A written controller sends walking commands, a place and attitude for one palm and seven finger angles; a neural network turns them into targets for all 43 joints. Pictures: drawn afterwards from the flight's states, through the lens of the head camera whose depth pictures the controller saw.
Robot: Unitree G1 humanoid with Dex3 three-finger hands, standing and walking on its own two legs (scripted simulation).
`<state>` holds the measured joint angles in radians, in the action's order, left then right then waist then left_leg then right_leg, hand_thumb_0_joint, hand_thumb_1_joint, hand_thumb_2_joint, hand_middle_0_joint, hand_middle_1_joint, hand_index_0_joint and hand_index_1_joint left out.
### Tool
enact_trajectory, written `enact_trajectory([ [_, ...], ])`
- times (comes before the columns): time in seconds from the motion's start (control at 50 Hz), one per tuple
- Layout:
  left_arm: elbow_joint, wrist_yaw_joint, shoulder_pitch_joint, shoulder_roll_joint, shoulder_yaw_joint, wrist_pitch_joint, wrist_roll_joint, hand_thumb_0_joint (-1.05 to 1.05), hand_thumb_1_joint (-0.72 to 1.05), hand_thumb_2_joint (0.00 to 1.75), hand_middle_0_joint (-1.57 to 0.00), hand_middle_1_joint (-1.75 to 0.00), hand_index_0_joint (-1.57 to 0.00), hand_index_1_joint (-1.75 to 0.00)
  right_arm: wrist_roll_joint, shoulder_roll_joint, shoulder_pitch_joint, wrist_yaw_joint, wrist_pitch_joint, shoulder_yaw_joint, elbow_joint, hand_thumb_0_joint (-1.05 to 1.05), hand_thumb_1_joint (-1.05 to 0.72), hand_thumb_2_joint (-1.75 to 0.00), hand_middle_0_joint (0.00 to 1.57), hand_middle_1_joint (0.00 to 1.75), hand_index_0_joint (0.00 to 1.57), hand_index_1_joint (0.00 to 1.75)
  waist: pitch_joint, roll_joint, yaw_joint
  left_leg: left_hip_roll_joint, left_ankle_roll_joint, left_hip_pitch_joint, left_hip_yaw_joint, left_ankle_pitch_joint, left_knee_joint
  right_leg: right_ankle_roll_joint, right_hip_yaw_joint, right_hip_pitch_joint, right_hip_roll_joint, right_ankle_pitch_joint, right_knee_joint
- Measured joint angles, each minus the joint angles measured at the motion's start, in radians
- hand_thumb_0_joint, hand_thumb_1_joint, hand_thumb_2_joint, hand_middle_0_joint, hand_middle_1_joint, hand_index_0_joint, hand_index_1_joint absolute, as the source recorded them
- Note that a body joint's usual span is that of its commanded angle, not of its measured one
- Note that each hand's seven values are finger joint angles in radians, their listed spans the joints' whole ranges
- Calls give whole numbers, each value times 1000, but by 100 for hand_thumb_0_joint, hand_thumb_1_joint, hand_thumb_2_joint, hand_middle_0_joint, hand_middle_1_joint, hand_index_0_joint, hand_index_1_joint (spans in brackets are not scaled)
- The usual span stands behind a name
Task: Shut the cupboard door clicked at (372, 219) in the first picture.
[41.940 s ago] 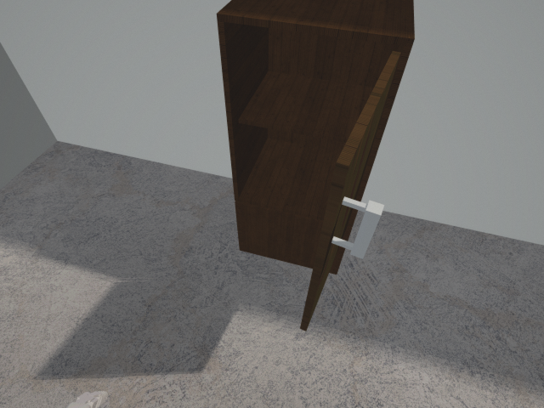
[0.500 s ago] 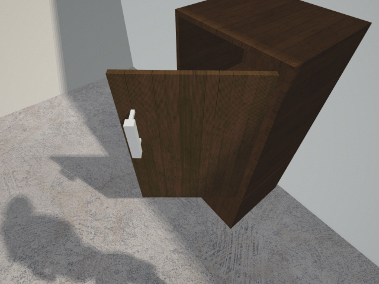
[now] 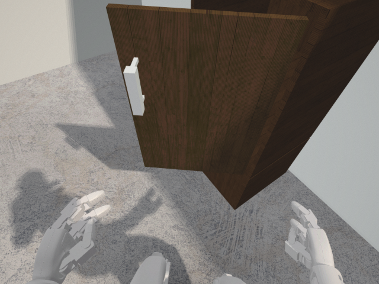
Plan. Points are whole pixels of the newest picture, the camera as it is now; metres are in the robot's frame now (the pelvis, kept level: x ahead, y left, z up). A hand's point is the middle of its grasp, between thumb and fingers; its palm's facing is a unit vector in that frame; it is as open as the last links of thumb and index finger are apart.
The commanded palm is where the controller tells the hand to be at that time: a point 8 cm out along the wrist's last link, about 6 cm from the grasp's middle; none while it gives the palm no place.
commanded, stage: raise the hand and make a fist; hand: left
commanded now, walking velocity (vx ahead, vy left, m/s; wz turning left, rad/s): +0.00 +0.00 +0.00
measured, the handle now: (137, 87) +0.53 +0.19 +0.11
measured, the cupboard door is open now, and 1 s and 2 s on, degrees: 50 50 50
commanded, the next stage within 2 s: bring the fist close to the handle in 1.52 s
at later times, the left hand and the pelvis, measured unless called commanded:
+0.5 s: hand (81, 222) +0.21 +0.21 +0.07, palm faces +0.04 -1.00 -0.05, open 3.9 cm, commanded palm +0.18 +0.26 +0.08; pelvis +0.00 +0.03 +0.01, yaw +0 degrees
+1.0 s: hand (70, 207) +0.22 +0.23 +0.10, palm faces +0.02 -1.00 -0.04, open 3.1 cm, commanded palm +0.20 +0.28 +0.10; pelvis +0.01 +0.04 +0.03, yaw +1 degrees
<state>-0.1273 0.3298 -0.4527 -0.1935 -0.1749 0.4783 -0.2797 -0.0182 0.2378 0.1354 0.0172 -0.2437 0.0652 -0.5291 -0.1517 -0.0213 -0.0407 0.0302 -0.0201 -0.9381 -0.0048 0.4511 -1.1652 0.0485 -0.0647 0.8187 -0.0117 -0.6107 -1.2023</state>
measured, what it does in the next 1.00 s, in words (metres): stands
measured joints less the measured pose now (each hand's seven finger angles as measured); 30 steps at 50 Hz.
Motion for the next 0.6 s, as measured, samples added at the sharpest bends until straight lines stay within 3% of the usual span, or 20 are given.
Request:
enact_trajectory([
  [0.08,107,-55,-55,-13,-5,14,-3,2,90,90,-47,-59,-46,-59,2,-2,17,28,-15,-21,9,1,-91,-90,20,30,20,30,7,26,-25,6,-1,-50,-40,15,-57,7,-38,24,-11,-9,-27],
  [0.16,177,-35,-4,-31,14,31,-13,2,90,90,-54,-67,-53,-67,1,-17,34,46,-21,-56,-21,1,-91,-90,20,30,20,30,12,49,-28,8,-1,-81,-64,12,-78,8,-60,41,-17,-3,-30],
  [0.24,173,-10,60,-46,32,-74,-15,2,90,90,-61,-75,-61,-75,-11,-45,63,53,6,-75,-40,2,-91,-90,20,30,20,30,16,64,-5,11,2,-67,-56,0,-53,1,-52,30,-19,16,-2],
  [0.32,175,-56,47,-45,25,-157,-9,2,90,90,-68,-83,-68,-83,-11,-64,109,53,31,-72,-41,2,-90,-90,20,30,20,30,14,65,23,13,13,-19,-28,-14,4,-12,-24,-5,-18,39,50],
  [0.4,194,-110,3,-35,13,-125,-4,2,90,90,-76,-91,-75,-91,-3,-54,146,49,37,-60,-41,2,-90,-90,20,30,20,30,9,62,36,9,24,13,-9,-22,41,-23,-6,-32,-13,53,87],
  [0.48,202,-122,-13,-33,24,-71,1,2,90,90,-83,-99,-83,-99,1,-24,153,45,35,-53,-39,2,-90,-90,20,30,20,30,13,59,36,3,34,14,-6,-22,42,-31,-4,-37,-6,55,94],
  [0.6,221,-124,-8,-41,55,-76,14,2,90,90,-94,-111,-94,-111,-1,0,126,46,36,-50,-20,2,-91,-90,20,30,20,30,24,56,32,-4,46,21,-7,-18,40,-42,-6,-52,-1,57,104],
])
